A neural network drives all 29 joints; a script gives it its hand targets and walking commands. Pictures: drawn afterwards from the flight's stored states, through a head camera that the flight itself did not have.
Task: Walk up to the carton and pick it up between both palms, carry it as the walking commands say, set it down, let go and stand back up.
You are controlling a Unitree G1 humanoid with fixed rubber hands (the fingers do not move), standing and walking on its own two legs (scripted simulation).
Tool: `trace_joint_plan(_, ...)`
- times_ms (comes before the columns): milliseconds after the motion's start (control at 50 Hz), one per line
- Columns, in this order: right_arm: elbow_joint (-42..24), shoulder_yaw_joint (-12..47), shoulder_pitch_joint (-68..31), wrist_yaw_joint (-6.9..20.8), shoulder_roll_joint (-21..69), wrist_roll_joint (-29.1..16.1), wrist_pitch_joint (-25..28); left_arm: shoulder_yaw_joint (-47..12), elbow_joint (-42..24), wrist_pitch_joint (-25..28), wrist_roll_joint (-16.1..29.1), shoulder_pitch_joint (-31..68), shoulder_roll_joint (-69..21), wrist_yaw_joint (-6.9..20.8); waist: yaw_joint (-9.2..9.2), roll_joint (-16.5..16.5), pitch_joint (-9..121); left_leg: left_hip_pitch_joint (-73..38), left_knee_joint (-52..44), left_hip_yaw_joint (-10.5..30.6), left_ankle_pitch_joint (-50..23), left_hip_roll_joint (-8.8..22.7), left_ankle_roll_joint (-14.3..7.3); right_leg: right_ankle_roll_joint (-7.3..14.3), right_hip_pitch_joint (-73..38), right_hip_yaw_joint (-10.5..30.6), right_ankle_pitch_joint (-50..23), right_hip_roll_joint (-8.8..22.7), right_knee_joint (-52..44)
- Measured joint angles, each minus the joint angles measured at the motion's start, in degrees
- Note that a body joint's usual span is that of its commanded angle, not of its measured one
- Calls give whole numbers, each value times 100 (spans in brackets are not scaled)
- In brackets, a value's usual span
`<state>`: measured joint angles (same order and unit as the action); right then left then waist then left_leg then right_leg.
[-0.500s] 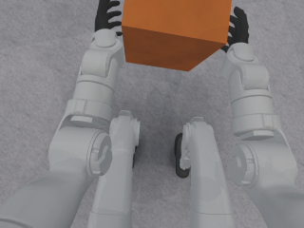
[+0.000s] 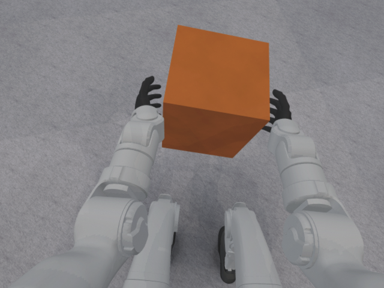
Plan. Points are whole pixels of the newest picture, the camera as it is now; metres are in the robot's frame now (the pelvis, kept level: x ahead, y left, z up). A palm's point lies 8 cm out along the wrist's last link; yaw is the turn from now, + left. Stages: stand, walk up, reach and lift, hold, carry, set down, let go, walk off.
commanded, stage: reach and lift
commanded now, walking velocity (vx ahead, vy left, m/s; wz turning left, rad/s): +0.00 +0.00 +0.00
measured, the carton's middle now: (209, 101) +0.54 +0.00 -0.10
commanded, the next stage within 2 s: none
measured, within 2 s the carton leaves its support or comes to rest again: neither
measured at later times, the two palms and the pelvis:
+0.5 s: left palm (137, 89) +0.45 +0.14 +0.08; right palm (304, 109) +0.43 -0.15 +0.08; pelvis +0.07 +0.01 +0.09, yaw +0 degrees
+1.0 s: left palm (132, 66) +0.43 +0.13 +0.16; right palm (346, 92) +0.42 -0.16 +0.16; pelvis +0.09 +0.00 +0.15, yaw +2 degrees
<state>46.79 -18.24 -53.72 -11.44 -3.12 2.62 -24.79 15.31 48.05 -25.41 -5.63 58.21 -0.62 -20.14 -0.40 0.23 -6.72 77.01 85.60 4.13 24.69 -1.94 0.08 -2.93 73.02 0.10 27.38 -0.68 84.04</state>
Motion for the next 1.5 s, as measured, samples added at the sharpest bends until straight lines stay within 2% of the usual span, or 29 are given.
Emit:
trace_joint_plan(80,364,-271,422,200,180,351,114,271,206,22,-368,-457,-237,87,4,18,1071,-20,-380,10,4,0,-16,0,-23,0,-20,0,-401)
trace_joint_plan(140,487,-663,570,514,286,717,176,726,335,55,-873,-547,-392,309,7,14,1453,-167,-678,20,-24,0,-18,2,-175,0,-74,0,-728)
trace_joint_plan(180,436,-728,654,657,305,890,189,838,338,81,-1009,-587,-450,361,14,14,1504,-310,-888,27,-69,-1,-28,2,-325,0,-132,0,-959)
trace_joint_plan(340,-341,-734,1516,848,515,988,388,842,-161,431,-1003,-1247,-833,386,32,1,1551,-885,-1696,51,-233,3,-92,2,-949,3,-360,0,-1885)
trace_joint_plan(520,-995,-732,2277,1004,763,988,395,433,-904,475,-705,-2154,-1048,395,51,-9,1582,-1680,-2325,67,-266,10,-109,5,-1778,22,-448,0,-2601)
trace_joint_plan(700,-1000,-732,2516,1097,797,1011,277,433,-942,464,-787,-2532,-1146,413,75,-12,1548,-2705,-3078,89,-430,33,-109,28,-2808,26,-638,0,-3385)
trace_joint_plan(940,-1141,-732,2776,1067,884,1030,-6,433,-942,305,-923,-2768,-1209,470,90,1,1406,-3922,-3963,100,-715,66,-109,71,-4006,31,-932,3,-4255)
trace_joint_plan(1240,-1185,-723,2649,1002,950,1156,-625,444,-982,-201,-1046,-2819,-1142,535,90,36,1127,-5055,-4489,107,-920,78,-109,83,-5153,35,-1158,11,-4818)
trace_joint_plan(1360,-1032,-723,2534,1079,951,1371,-805,450,-1006,-506,-1081,-2817,-1095,549,97,44,1068,-5443,-4613,107,-934,78,-109,88,-5561,37,-1197,15,-4986)
trace_joint_plan(1500,-1286,-724,2610,1124,974,1375,-1087,450,-1136,-784,-1002,-2816,-1124,563,107,43,1053,-5851,-4801,107,-965,78,-109,89,-5980,39,-1241,24,-5199)
